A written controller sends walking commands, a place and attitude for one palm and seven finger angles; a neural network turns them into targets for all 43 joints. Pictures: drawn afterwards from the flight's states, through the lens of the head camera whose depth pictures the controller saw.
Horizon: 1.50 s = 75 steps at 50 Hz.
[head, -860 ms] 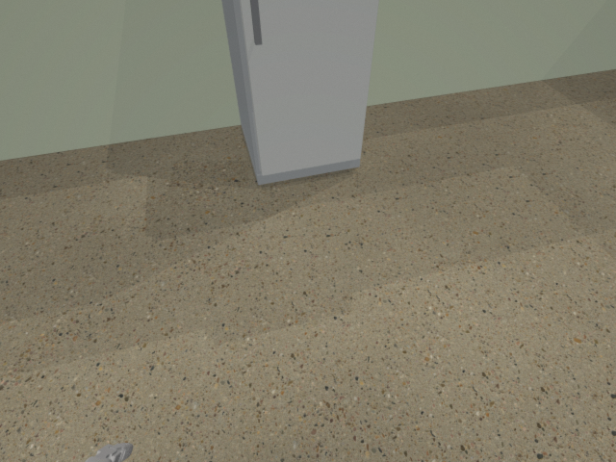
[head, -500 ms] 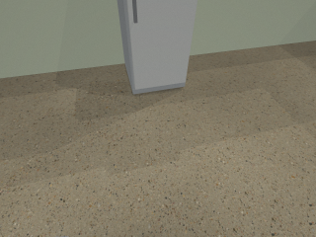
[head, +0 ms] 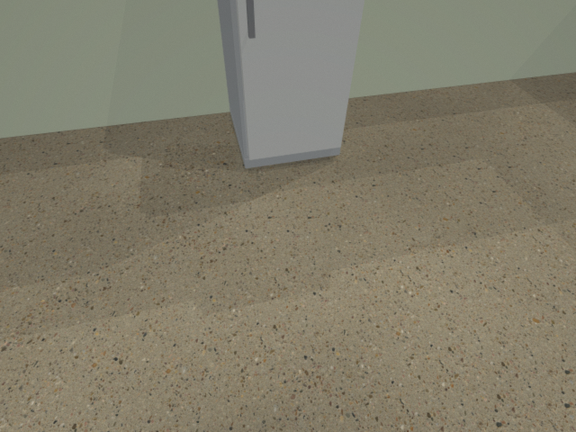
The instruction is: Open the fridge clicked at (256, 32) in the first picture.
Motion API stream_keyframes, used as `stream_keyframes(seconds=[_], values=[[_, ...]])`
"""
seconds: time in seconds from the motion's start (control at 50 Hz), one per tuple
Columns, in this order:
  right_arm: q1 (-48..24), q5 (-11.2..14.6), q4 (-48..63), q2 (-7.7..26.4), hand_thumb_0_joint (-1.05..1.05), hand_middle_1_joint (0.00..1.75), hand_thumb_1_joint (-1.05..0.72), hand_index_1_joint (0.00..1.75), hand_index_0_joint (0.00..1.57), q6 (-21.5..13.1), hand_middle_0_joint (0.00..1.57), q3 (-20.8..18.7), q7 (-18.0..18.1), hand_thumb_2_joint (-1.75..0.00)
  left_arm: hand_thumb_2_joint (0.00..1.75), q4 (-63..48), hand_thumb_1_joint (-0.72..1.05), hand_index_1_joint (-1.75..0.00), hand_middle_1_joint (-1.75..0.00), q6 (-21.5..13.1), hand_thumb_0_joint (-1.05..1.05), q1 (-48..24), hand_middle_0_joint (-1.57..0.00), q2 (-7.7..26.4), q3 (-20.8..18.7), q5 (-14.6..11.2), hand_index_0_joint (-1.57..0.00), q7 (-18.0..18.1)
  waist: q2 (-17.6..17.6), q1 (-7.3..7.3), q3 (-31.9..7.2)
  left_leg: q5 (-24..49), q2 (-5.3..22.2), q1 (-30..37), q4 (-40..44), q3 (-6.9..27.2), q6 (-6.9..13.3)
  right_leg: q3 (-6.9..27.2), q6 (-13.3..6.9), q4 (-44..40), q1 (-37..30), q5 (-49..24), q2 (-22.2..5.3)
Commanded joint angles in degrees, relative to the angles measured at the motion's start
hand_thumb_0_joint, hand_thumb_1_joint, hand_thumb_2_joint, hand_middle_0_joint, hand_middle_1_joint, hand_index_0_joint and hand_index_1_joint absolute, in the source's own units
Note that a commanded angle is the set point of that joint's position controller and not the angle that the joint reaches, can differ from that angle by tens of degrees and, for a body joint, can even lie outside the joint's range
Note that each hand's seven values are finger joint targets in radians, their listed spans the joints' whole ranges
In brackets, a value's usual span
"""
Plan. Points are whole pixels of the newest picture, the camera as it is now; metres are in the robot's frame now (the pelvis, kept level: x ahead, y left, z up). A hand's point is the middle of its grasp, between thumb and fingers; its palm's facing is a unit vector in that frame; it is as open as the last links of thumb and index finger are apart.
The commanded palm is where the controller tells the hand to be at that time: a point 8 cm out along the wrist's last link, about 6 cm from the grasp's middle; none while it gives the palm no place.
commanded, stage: look at it before walking up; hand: left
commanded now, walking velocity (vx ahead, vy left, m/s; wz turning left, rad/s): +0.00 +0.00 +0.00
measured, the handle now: out of the picture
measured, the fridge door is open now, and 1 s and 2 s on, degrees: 0 0 0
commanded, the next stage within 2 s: walk to a spot facing it in 0.58 s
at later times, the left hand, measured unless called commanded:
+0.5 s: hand out of the picture +0.08 +0.25 -0.15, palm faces -0.03 -0.94 -0.34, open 7.4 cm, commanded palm none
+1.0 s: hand out of the picture +0.05 +0.20 -0.19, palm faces -0.06 -0.98 -0.19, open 7.4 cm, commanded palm none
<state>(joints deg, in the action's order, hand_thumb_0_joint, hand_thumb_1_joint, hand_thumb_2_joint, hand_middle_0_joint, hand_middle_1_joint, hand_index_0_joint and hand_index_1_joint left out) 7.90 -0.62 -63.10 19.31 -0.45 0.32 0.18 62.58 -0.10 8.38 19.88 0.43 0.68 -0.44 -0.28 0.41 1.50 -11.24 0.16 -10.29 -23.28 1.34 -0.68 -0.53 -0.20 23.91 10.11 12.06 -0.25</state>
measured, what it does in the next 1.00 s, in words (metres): shifts its weight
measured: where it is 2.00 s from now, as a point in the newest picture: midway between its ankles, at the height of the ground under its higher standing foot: (321, 370)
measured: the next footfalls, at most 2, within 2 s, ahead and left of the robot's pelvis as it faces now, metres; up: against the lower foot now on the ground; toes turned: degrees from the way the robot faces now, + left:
right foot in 1.20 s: +0.20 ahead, -0.16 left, +0.00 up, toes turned -15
left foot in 1.60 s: +0.45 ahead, +0.04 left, +0.00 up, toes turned -1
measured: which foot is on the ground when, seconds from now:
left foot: down 0.00-1.00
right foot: down 0.00-0.98, up 1.00-1.00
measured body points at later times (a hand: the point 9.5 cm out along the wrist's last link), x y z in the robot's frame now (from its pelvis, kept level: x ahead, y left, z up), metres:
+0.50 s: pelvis +0.01 +0.00 +0.00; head +0.01 +0.00 +0.45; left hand +0.08 +0.30 -0.13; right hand +0.09 -0.30 -0.13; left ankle +0.02 +0.13 -0.74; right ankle +0.01 -0.12 -0.74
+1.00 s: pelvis +0.06 +0.00 -0.02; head +0.05 +0.01 +0.43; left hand +0.06 +0.25 -0.17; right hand +0.05 -0.25 -0.16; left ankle +0.02 +0.13 -0.74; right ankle +0.01 -0.12 -0.74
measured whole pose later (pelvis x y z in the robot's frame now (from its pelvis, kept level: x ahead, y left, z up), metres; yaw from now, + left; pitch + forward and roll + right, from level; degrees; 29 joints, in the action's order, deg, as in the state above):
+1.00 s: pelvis +0.06 +0.00 -0.02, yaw -5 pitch +0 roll +0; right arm 16.8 -1.3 -63.8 12.8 -0.9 0.1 0.1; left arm 63.1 0.7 20.1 13.1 -0.6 1.2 -1.5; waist -1.3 1.0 -1.7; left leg -22.6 2.2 -9.8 -32.8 -3.4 -0.6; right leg 3.5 -1.8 34.5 12.2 22.1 1.7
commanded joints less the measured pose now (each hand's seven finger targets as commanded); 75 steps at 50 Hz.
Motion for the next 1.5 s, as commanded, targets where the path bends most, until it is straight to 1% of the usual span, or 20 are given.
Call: stream_keyframes(seconds=[0.0, 0.66, 0.7, 0.76, 0.86, 0.92, 0.96, 0.98, 1.0, 1.04, 1.08, 1.14, 1.16, 1.18, 1.2, 1.22, 1.28, 1.32, 1.36, 1.48], values=[[-3.0, 0.0, 3.9, 11.9, 0.00, 0.30, -0.90, 0.30, 0.20, -1.7, 0.20, -2.6, 0.5, -0.90, 0.90, -3.8, 0.90, -0.30, -0.30, -1.1, 0.00, -2.7, -0.20, 11.4, -2.4, 0.0, -0.20, 0.8, 0.7, -0.17, -2.8, 3.8, 6.3, 0.0, 4.8, 6.0, 2.6, 6.2, -1.7, -5.4, -0.4, -0.4, -6.5], [-4.0, 0.1, 3.2, 11.9, 0.00, 0.30, -0.90, 0.30, 0.20, -1.5, 0.20, -2.3, 0.5, -0.90, 0.90, -3.5, 0.90, -0.30, -0.30, -1.4, 0.00, -2.9, -0.20, 11.7, -2.3, 0.0, -0.20, 0.9, 0.3, -0.21, -3.2, 7.2, 6.5, 2.6, 5.3, 4.9, 2.0, 6.4, -1.7, -6.5, -2.1, -5.8, -6.9], [-0.1, -0.4, 1.4, 4.5, 0.00, 0.30, -0.90, 0.30, 0.20, -0.5, 0.20, -0.5, 0.3, -0.90, 0.90, -1.8, 0.90, -0.30, -0.30, -0.2, 0.00, 1.5, -0.20, 4.5, -0.8, 0.0, -0.20, 1.1, -0.9, -0.22, -3.9, 0.1, 5.9, 2.8, 4.0, 2.8, 0.9, 6.8, -0.9, -6.5, -1.3, 3.7, -6.3], [2.1, -0.9, 1.6, 4.5, 0.00, 0.30, -0.90, 0.30, 0.20, 0.2, 0.20, -1.0, 0.0, -0.90, 0.90, -1.9, 0.90, -0.30, -0.30, 0.7, 0.00, 4.0, -0.20, 5.3, -1.6, 0.5, -0.20, 0.3, -2.1, 0.06, 1.1, -16.8, 4.5, -2.7, 2.5, 1.4, 1.0, 10.4, -2.3, -7.9, 3.0, 20.5, -5.7], [5.0, -0.9, 2.7, 3.3, 0.00, 0.30, -0.90, 0.30, 0.20, -0.9, 0.20, -1.8, 0.0, -0.90, 0.90, -3.1, 0.90, -0.30, -0.30, 0.2, 0.00, 7.9, -0.20, 4.4, -2.8, 0.5, -0.20, -0.3, -3.2, 0.11, 5.5, -17.5, 4.5, -6.4, -2.8, -0.3, 2.0, 14.0, -5.3, -5.6, 5.8, 21.9, -5.7], [8.6, -0.7, 2.3, 3.5, 0.00, 0.30, -0.90, 0.30, 0.20, -1.8, 0.20, -2.4, 0.3, -0.90, 0.90, -3.8, 0.90, -0.30, -0.30, -0.5, 0.00, 8.6, -0.20, 2.3, -3.0, 0.4, -0.20, -0.5, 1.2, -1.08, 6.0, -17.5, 7.5, -1.9, -1.5, 2.9, 3.7, 11.1, -5.3, 1.6, 10.9, 17.2, -2.7], [14.0, -0.7, 1.2, 5.4, 0.00, 0.30, -0.90, 0.30, 0.20, -2.2, 0.20, -3.5, 0.6, -0.90, 0.90, -5.6, 0.90, -0.30, -0.30, -0.9, 0.00, 6.5, -0.20, -0.9, -2.9, 0.5, -0.20, -0.7, 10.6, -3.30, 6.9, -22.1, 15.3, 4.8, 7.5, 12.7, 7.8, 2.6, -3.1, 15.5, 20.4, 14.3, 2.1], [18.0, -0.7, 0.3, 5.9, 0.00, 0.30, -0.90, 0.30, 0.20, -2.7, 0.20, -4.0, 1.0, -0.90, 0.90, -7.6, 0.90, -0.30, -0.30, -1.4, 0.00, 2.4, -0.20, -2.2, -2.7, 0.6, -0.20, -0.7, 14.1, -5.24, 8.4, -16.2, 20.6, 10.9, 11.8, 18.6, 11.1, -0.8, -1.9, 23.9, 28.7, 15.9, 1.7], [21.1, -0.7, -0.6, 4.9, 0.00, 0.30, -0.90, 0.30, 0.20, -3.3, 0.20, -4.0, 1.2, -0.90, 0.90, -9.0, 0.90, -0.30, -0.30, -1.8, 0.00, -0.9, -0.20, -2.0, -2.8, 0.7, -0.20, -0.6, 12.5, -6.39, 9.4, -5.5, 22.9, 14.6, 12.0, 19.7, 13.2, 0.7, -1.5, 29.9, 33.8, 17.5, -0.9], [22.3, -0.8, -1.1, 2.4, 0.00, 0.30, -0.90, 0.30, 0.20, -4.0, 0.20, -3.5, 1.6, -0.90, 0.90, -9.3, 0.90, -0.30, -0.30, -2.5, 0.00, -1.9, -0.20, -2.8, -3.2, 0.6, -0.20, -0.8, 8.4, -5.87, 7.9, 11.8, 23.9, 16.9, 8.7, 15.3, 13.9, 1.6, -1.4, 32.1, 35.0, 17.7, -4.4], [18.0, -1.2, -0.2, 2.4, 0.00, 0.30, -0.90, 0.30, 0.20, -4.0, 0.20, -3.8, 1.6, -0.90, 0.90, -8.7, 0.90, -0.30, -0.30, -2.3, 0.00, 0.3, -0.20, -5.0, -3.2, 0.4, -0.20, -1.4, 8.3, -2.94, 6.3, 10.7, 21.3, 11.8, 7.6, 7.2, 11.0, -0.3, -1.5, 24.8, 26.6, 16.9, -5.8], [13.2, -0.9, 0.2, 2.1, 0.00, 0.30, -0.90, 0.30, 0.20, -3.8, 0.20, -3.7, 1.4, -0.90, 0.90, -4.1, 0.90, -0.30, -0.30, -2.1, 0.00, 12.7, -0.20, -6.3, -3.7, 0.6, -0.20, -2.0, 4.3, 3.67, 0.6, 12.1, 13.3, -0.3, -4.1, -4.9, 5.6, -8.9, -2.2, 9.9, 0.4, 2.2, 0.4], [12.9, -0.2, 0.3, 1.4, 0.00, 0.30, -0.90, 0.30, 0.20, -4.0, 0.20, -3.8, 1.1, -0.90, 0.90, -1.0, 0.90, -0.30, -0.30, -2.5, 0.00, 21.3, -0.20, -4.3, -4.3, 0.9, -0.20, -1.6, -0.6, 7.33, -3.2, 14.0, 9.8, -5.0, -14.7, -9.2, 3.9, -7.3, -3.0, 7.7, -10.1, -0.4, 0.5], [13.0, 0.5, 1.5, -2.1, 0.00, 0.30, -0.90, 0.30, 0.20, -4.4, 0.20, -3.0, 0.4, -0.90, 0.90, 0.8, 0.90, -0.30, -0.30, -3.2, 0.00, 28.7, -0.20, 1.4, -5.8, 1.2, -0.20, -0.4, -13.3, 10.05, -7.1, 1.4, 5.9, -16.5, -31.3, -11.9, 1.7, 9.9, -7.4, 1.2, -19.9, 7.5, -11.4], [11.4, 0.5, 3.9, -4.0, 0.00, 0.30, -0.90, 0.30, 0.20, -4.7, 0.20, -2.7, 0.2, -0.90, 0.90, 1.1, 0.90, -0.30, -0.30, -3.5, 0.00, 30.4, -0.20, 4.8, -6.4, 0.3, -0.20, 0.3, -19.5, 8.75, -6.7, -19.6, 2.5, -25.5, -44.1, -9.3, 1.1, 32.4, -12.6, -9.4, -20.6, 8.3, -22.7], [8.1, 0.2, 4.4, -3.3, 0.00, 0.30, -0.90, 0.30, 0.20, -4.2, 0.20, -3.1, 0.1, -0.90, 0.90, 0.2, 0.90, -0.30, -0.30, -3.3, 0.00, 27.0, -0.20, 4.2, -6.4, -0.1, -0.20, 0.9, -10.6, 8.04, -3.6, -19.5, 5.2, -28.6, -49.5, -5.0, 1.6, 33.8, -15.2, -11.0, -18.4, 10.4, -24.1], [6.4, -0.6, 4.1, -5.7, 0.00, 0.30, -0.90, 0.30, 0.20, -3.4, 0.20, -3.4, -0.3, -0.90, 0.90, -2.7, 0.90, -0.30, -0.30, -3.3, 0.00, 15.6, -0.20, -0.6, -4.9, 0.7, -0.20, 1.4, -4.8, 2.96, 5.3, -12.3, 9.9, -26.7, -47.9, -2.1, 1.3, 22.5, -12.8, -11.4, 0.2, 11.1, -21.0], [10.2, -0.9, 2.6, -7.8, 0.00, 0.30, -0.90, 0.30, 0.20, -2.3, 0.20, -3.4, -0.5, -0.90, 0.90, -3.1, 0.90, -0.30, -0.30, -3.6, 0.00, 12.5, -0.20, -2.7, -4.4, 1.2, -0.20, 1.6, -3.2, -0.41, 4.9, -10.4, 9.7, -20.8, -41.3, -3.9, 0.4, 13.9, -10.8, -11.8, 6.2, 5.9, -17.5], [10.9, -0.7, 3.3, -8.7, 0.00, 0.30, -0.90, 0.30, 0.20, -1.6, 0.20, -3.4, -0.9, -0.90, 0.90, -2.9, 0.90, -0.30, -0.30, -3.7, 0.00, 11.6, -0.20, -2.1, -4.3, 1.2, -0.20, 1.4, -5.2, -1.69, 4.9, -7.0, 9.2, -18.4, -34.0, -5.9, -0.5, 8.0, -9.9, -12.6, 8.4, 3.9, -14.9], [3.0, -0.4, 7.2, -7.9, 0.00, 0.30, -0.90, 0.30, 0.20, -2.9, 0.20, -3.7, -1.9, -0.90, 0.90, -1.5, 0.90, -0.30, -0.30, -4.0, 0.00, 14.8, -0.20, -1.9, -4.6, 0.9, -0.20, 1.0, -7.2, 0.64, 5.3, -1.3, 6.3, -15.7, -17.6, -9.2, -0.2, 5.8, -8.4, -10.9, 2.4, 0.3, -12.7]])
